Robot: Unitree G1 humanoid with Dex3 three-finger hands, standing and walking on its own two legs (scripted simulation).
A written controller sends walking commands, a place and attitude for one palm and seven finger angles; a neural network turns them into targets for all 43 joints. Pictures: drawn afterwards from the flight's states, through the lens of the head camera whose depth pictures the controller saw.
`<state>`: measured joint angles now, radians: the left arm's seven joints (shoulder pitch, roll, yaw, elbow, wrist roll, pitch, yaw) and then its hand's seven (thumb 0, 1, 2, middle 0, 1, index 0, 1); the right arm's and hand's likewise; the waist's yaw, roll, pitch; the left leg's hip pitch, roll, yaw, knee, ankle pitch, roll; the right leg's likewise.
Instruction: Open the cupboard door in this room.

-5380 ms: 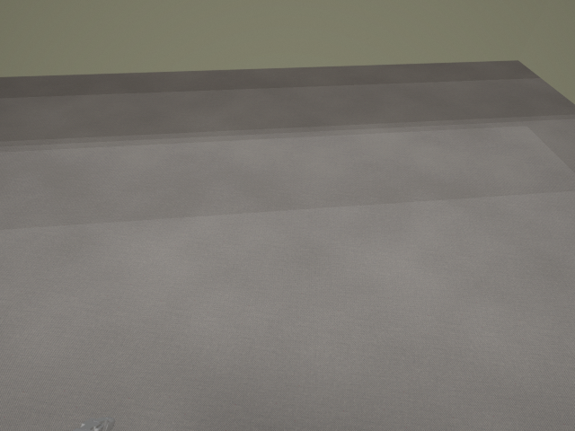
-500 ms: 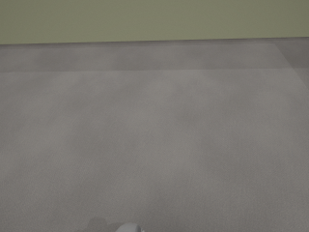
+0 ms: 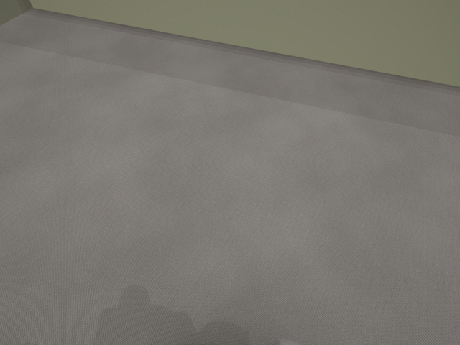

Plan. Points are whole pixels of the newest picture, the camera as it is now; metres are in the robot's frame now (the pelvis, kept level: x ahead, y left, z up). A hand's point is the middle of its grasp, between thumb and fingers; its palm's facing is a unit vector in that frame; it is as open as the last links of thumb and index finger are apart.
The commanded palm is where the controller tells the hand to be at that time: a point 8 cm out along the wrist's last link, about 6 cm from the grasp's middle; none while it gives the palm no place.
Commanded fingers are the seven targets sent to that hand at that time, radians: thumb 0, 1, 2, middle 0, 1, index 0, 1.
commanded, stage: turn or walk to find it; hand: left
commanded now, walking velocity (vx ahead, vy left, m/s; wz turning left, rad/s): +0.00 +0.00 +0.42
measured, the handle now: out of the picture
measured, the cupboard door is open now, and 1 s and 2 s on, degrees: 0 0 0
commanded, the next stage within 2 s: none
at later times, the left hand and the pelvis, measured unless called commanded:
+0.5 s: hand out of the picture -0.03 +0.17 -0.16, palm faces +0.27 -0.93 -0.24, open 7.3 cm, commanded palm none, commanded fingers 0.00 0.90 0.90 -0.20 -0.30 -0.20 -0.30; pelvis -0.03 -0.03 +0.00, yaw +14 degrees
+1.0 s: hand out of the picture -0.04 +0.21 -0.16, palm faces +0.44 -0.86 -0.26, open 7.3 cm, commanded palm none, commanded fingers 0.00 0.90 0.90 -0.20 -0.30 -0.20 -0.30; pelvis -0.05 -0.02 +0.00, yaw +26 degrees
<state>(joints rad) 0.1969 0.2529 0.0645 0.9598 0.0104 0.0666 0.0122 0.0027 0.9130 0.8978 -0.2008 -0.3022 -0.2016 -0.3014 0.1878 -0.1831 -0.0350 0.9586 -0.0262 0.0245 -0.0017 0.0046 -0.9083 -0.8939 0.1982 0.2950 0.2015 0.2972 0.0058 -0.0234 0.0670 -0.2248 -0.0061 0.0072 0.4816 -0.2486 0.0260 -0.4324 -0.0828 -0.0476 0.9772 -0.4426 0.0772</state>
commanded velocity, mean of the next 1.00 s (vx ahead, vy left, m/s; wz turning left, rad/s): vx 0.00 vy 0.00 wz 0.42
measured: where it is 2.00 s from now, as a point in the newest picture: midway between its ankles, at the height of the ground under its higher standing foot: outside the picture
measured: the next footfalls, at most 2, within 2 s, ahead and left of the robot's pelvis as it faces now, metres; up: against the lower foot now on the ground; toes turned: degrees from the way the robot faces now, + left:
right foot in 0.16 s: +0.04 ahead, -0.14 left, +0.00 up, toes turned +0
left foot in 0.58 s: -0.05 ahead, +0.11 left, +0.00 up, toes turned +22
